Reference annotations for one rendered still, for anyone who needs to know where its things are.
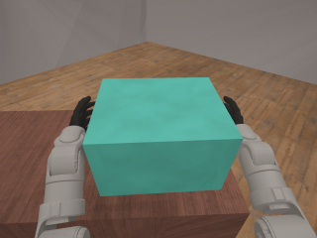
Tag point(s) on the robot right hand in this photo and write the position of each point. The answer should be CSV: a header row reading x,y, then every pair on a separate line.
x,y
233,110

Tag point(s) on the robot right forearm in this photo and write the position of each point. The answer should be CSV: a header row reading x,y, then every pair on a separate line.
x,y
269,192

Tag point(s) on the pedestal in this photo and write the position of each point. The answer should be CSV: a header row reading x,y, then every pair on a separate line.
x,y
26,142

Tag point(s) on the robot left hand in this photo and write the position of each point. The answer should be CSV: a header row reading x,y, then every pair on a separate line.
x,y
80,113

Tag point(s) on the robot left forearm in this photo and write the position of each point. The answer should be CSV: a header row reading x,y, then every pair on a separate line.
x,y
63,200

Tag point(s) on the carton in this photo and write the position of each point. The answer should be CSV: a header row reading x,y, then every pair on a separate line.
x,y
159,135

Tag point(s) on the robot left upper arm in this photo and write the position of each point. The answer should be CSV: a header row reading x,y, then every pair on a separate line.
x,y
67,232

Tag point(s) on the robot right upper arm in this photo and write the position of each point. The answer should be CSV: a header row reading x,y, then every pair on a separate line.
x,y
282,226

